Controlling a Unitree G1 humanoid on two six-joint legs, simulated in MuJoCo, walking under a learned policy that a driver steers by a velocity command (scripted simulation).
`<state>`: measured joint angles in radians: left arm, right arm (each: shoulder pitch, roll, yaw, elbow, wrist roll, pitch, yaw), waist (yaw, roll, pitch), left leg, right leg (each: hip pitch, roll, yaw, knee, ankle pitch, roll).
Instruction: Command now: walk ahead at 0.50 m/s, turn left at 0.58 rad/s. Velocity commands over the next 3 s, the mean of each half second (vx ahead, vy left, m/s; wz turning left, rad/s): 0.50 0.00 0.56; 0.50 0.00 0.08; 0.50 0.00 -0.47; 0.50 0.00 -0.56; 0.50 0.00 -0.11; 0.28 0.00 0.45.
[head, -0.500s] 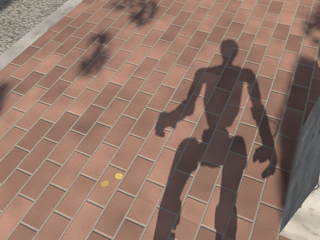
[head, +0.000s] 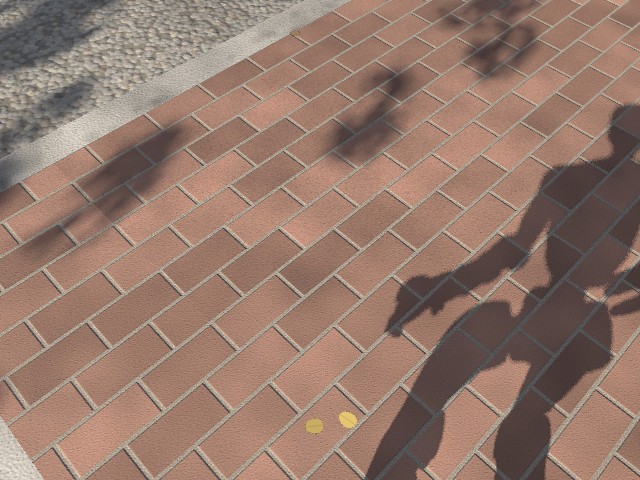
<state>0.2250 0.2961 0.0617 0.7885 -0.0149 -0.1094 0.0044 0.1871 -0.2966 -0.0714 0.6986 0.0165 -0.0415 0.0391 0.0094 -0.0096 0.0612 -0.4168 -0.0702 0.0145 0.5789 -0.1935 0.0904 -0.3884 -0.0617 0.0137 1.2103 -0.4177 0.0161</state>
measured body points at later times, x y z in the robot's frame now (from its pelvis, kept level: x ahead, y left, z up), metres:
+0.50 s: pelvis +0.28 -0.03 +0.01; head +0.30 -0.03 +0.46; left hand +0.37 +0.27 -0.08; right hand +0.44 -0.28 -0.11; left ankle +0.15 +0.07 -0.64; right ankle +0.36 -0.12 -0.73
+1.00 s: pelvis +0.51 +0.10 +0.01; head +0.53 +0.13 +0.46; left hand +0.48 +0.39 -0.12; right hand +0.74 -0.10 -0.08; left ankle +0.52 +0.20 -0.73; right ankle +0.49 -0.07 -0.64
